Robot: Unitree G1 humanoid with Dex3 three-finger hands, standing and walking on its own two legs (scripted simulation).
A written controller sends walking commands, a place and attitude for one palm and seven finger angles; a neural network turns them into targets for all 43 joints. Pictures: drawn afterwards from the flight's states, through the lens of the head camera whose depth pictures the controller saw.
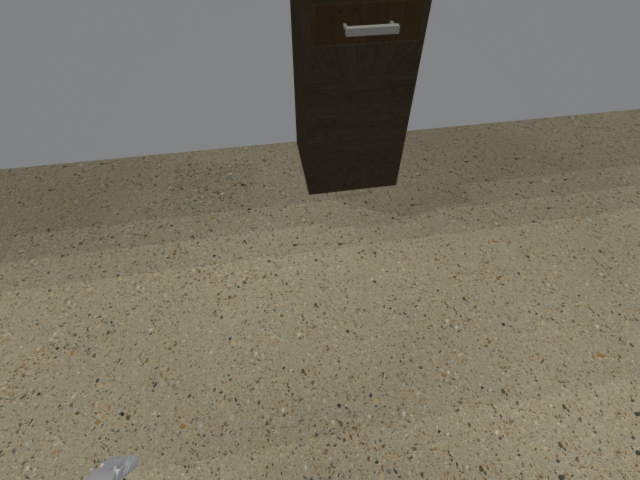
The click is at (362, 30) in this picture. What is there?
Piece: drawer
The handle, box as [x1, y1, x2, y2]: [343, 21, 399, 36]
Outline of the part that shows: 399,25 392,21 390,21 389,24 347,26 345,23 343,23 346,36 398,33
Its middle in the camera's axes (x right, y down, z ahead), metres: +0.17 -0.72 +1.31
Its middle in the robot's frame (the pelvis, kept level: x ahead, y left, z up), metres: +1.48 -0.10 -0.01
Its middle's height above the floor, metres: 0.76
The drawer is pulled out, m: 0.00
